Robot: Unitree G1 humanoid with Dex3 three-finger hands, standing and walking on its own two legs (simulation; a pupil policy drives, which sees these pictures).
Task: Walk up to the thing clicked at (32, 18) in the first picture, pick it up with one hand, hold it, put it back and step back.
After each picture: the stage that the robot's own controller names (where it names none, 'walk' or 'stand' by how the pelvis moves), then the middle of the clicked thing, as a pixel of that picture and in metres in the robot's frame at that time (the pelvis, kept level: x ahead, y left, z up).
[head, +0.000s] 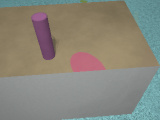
stand; (44, 38) +0.64 +0.22 -0.02
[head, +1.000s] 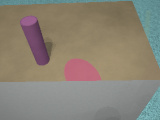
walk; (36, 43) +0.57 +0.26 -0.01
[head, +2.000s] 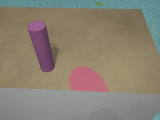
stand; (42, 49) +0.54 +0.21 +0.00
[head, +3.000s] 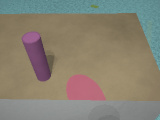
stand; (38, 59) +0.51 +0.22 -0.02
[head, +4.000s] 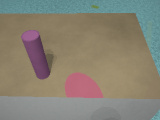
stand; (37, 57) +0.52 +0.23 -0.03
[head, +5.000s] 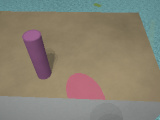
stand; (38, 57) +0.51 +0.22 -0.03
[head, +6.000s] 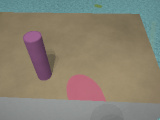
stand; (39, 58) +0.51 +0.22 -0.03
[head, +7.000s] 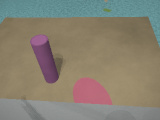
rise first; (46, 61) +0.50 +0.22 -0.02
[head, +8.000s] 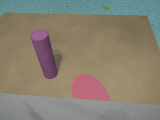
go down; (45, 56) +0.52 +0.22 -0.02
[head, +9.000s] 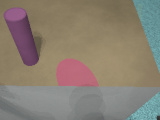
go down; (24, 40) +0.53 +0.21 +0.01
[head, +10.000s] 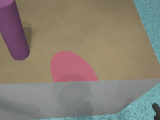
go down; (12, 31) +0.52 +0.21 +0.05
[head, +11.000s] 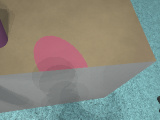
close in; out of the picture +0.53 +0.23 +0.08
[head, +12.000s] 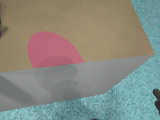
close; out of the picture +0.55 +0.23 +0.09
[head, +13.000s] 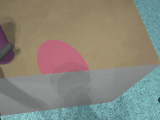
lift; out of the picture +0.49 +0.23 +0.08
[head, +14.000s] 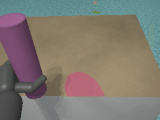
lift; (25, 61) +0.33 +0.18 +0.18
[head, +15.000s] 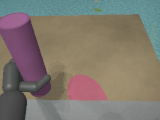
hold; (29, 61) +0.33 +0.17 +0.18
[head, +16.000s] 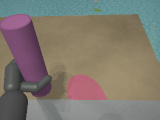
hold; (30, 61) +0.34 +0.16 +0.17
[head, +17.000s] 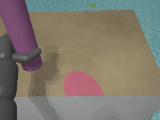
crouch; (22, 34) +0.43 +0.19 +0.19
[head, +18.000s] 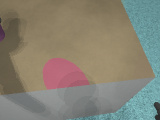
lower; out of the picture +0.53 +0.24 +0.17
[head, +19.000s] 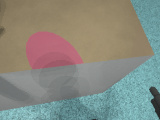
lower; out of the picture +0.55 +0.23 +0.09
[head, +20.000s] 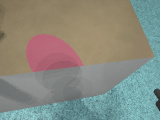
lower; out of the picture +0.54 +0.23 +0.09
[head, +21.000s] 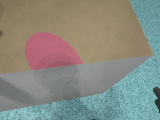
lower; out of the picture +0.54 +0.23 +0.09
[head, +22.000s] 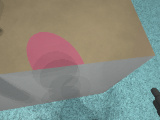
lower; out of the picture +0.54 +0.24 +0.09
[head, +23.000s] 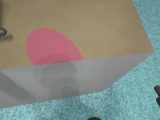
open; out of the picture +0.54 +0.22 +0.09
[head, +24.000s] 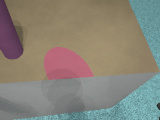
sink last; (2, 30) +0.50 +0.21 +0.06
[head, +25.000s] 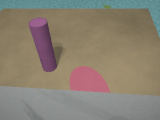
stand; (44, 47) +0.54 +0.21 +0.04
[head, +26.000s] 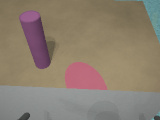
stand; (37, 43) +0.52 +0.21 +0.04
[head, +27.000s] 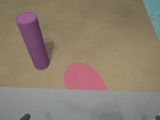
stand; (35, 44) +0.51 +0.22 +0.05
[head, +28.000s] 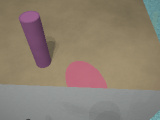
stand; (37, 42) +0.52 +0.21 +0.04
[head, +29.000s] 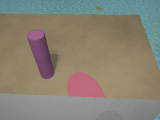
stand; (42, 56) +0.53 +0.22 -0.02
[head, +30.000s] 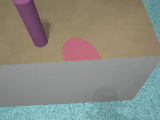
walk; (33, 23) +0.62 +0.24 +0.00
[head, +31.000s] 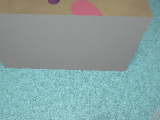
walk; out of the picture +0.93 +0.19 +0.00
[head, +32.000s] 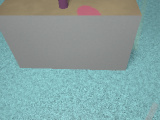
stand; out of the picture +1.15 +0.21 -0.01
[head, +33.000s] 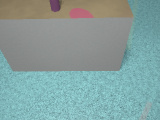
stand; out of the picture +1.13 +0.23 -0.03
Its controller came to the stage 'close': yes
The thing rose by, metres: 0.22
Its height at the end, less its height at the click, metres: +0.00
